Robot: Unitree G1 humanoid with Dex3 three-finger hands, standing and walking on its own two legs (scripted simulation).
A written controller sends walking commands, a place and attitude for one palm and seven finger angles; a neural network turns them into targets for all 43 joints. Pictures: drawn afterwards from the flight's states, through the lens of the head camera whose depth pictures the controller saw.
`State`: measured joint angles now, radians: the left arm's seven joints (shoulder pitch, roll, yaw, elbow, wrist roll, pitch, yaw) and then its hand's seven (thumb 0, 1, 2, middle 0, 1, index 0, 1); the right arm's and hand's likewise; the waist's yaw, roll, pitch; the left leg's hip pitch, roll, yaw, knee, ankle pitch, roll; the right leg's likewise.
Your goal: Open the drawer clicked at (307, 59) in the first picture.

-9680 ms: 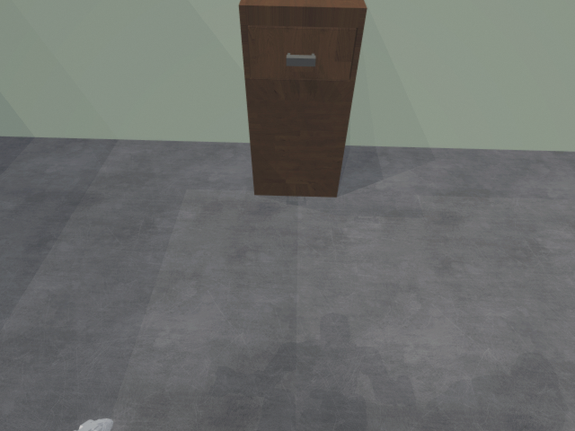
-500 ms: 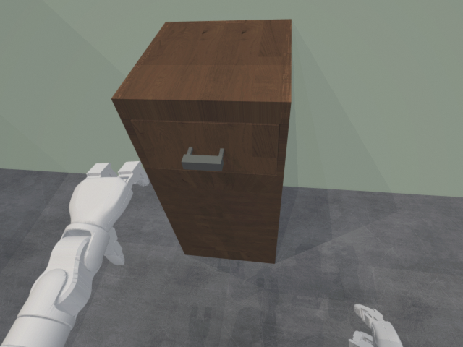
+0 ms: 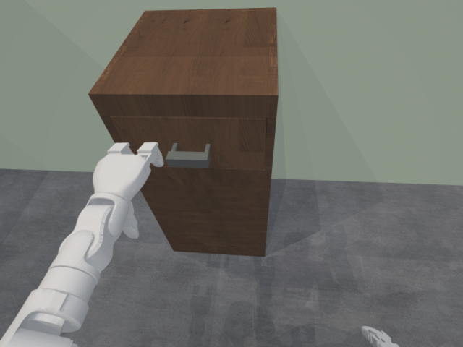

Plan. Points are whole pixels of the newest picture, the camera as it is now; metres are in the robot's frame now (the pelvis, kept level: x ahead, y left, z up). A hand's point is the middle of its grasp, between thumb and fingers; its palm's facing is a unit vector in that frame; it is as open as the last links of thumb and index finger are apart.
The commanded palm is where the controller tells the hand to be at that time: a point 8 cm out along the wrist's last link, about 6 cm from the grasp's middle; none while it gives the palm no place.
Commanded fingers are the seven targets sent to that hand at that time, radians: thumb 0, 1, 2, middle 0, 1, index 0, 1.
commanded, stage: move the hooked fingers above the handle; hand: left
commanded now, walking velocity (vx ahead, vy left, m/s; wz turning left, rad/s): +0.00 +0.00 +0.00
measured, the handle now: (189, 153) +0.56 +0.16 -0.04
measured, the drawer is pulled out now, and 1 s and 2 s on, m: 0.00 0.00 0.00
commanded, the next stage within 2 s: lower the fingers behind the handle in 1.66 s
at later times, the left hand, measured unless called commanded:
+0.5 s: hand (156, 170) +0.44 +0.20 +0.04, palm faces -0.03 -0.03 -1.00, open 13.8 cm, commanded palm +0.42 +0.20 +0.09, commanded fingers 0.00 -0.50 0.30 -0.30 -1.20 -0.30 -1.20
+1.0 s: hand (175, 153) +0.50 +0.17 +0.02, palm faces -0.04 -0.01 -1.00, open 13.8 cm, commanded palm +0.49 +0.18 +0.07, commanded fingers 0.00 -0.50 0.30 -0.30 -1.20 -0.30 -1.20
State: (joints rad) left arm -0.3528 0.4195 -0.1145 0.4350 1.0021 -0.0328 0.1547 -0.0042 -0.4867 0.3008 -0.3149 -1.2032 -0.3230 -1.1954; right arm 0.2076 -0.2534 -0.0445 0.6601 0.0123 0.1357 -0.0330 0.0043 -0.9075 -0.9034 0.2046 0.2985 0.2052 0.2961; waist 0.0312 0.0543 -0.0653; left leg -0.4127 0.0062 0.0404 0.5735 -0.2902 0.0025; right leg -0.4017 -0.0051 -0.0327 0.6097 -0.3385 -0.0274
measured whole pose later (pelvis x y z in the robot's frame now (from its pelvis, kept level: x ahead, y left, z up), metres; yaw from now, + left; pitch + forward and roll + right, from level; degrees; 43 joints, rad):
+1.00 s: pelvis +0.00 +0.01 -0.02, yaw -1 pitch +18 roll -1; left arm -0.91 0.41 -0.09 1.13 1.10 0.02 0.34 0.00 -0.49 0.30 -0.31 -1.20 -0.32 -1.20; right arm 0.37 -0.26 -0.06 0.72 -0.01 0.10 -0.01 0.00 -0.91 -0.90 0.21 0.30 0.21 0.30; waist -0.14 0.05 -0.14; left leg -0.72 0.03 0.05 0.75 -0.35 0.02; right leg -0.69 0.01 -0.02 0.74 -0.36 -0.01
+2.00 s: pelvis +0.01 +0.01 -0.02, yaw -1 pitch +20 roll -1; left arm -0.85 0.39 -0.08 1.09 1.09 -0.01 0.33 0.00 -0.49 0.30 -0.31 -1.20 -0.32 -1.20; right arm 0.36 -0.25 -0.07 0.72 -0.02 0.11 -0.01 0.00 -0.91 -0.90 0.21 0.30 0.21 0.30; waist -0.12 0.05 -0.15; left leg -0.73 0.03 0.04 0.75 -0.37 0.01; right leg -0.69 0.02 -0.03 0.74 -0.38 -0.02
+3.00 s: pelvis -0.02 +0.02 -0.06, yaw -2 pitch +25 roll -2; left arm -0.98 0.43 -0.09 1.19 1.11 0.04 0.41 0.00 -0.49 0.30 -0.25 -1.31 -0.32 -1.20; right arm 0.37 -0.25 -0.04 0.71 -0.03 0.09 -0.01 0.00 -0.91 -0.90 0.21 0.30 0.21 0.30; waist -0.17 0.06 -0.18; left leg -1.01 0.04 0.03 1.00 -0.43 0.03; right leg -0.97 0.02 -0.03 0.96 -0.43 0.00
